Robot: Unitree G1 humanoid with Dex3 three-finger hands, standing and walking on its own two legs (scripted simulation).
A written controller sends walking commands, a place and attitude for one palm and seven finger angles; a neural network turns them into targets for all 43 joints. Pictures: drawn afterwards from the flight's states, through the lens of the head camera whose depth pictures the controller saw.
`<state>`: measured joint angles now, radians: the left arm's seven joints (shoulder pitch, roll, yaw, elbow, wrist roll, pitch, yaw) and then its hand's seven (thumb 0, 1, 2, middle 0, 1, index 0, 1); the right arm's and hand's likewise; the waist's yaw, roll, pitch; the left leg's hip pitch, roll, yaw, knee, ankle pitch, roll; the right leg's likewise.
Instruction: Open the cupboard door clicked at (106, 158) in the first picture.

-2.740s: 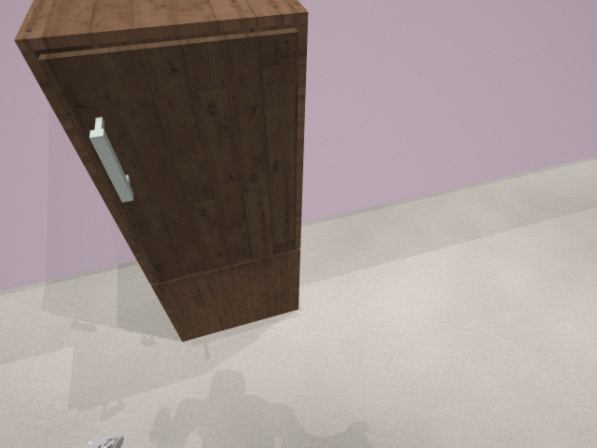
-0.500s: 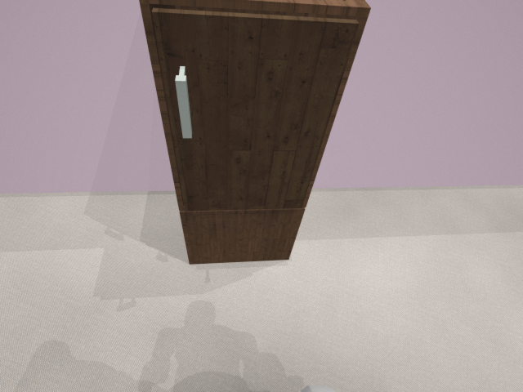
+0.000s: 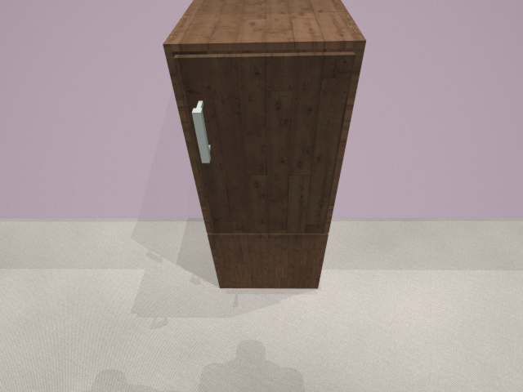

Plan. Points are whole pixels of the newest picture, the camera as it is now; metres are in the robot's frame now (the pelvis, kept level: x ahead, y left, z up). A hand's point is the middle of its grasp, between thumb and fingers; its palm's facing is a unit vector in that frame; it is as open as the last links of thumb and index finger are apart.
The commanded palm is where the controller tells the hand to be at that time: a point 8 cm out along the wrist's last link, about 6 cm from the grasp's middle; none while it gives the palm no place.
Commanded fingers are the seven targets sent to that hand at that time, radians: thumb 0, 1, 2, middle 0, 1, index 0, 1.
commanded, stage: take the last steps up to it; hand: left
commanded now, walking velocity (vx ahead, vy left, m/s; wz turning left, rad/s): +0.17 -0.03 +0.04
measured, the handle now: (203, 132) +0.67 +0.18 +0.06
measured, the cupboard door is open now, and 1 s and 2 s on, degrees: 0 0 0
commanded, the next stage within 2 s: come to a stop and stand still in 0.22 s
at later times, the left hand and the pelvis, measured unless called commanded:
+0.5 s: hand out of the picture +0.04 +0.19 -0.19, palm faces +0.07 -0.99 -0.14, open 7.4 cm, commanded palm none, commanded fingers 0.00 0.90 0.90 -0.20 -0.30 -0.20 -0.30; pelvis +0.09 +0.03 -0.01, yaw +0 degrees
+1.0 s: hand out of the picture +0.16 +0.17 -0.16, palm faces +0.06 -0.96 -0.27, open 7.4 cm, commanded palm none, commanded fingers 0.00 0.90 0.90 -0.20 -0.30 -0.20 -0.30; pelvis +0.08 -0.02 -0.01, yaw +1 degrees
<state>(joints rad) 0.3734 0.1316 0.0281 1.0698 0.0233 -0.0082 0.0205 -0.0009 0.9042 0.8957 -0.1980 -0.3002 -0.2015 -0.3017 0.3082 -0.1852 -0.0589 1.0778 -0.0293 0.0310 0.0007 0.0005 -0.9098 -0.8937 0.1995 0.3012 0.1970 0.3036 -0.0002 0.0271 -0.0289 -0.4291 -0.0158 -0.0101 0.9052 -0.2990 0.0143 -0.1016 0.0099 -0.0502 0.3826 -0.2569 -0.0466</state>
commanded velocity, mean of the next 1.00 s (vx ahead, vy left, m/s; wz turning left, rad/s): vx -0.03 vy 0.02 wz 0.00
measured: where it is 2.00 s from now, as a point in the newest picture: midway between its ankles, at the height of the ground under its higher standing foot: outside the picture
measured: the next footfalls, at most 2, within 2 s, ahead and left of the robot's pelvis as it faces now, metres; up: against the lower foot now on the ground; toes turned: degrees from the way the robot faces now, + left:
left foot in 0.32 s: +0.10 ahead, +0.14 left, +0.00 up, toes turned +7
right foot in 0.72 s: +0.19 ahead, -0.13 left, +0.00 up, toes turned -5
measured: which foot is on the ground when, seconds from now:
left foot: up 0.00-0.30, down 0.32-0.72, up 0.74-1.00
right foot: down 0.00-0.32, up 0.34-0.70, down 0.72-1.00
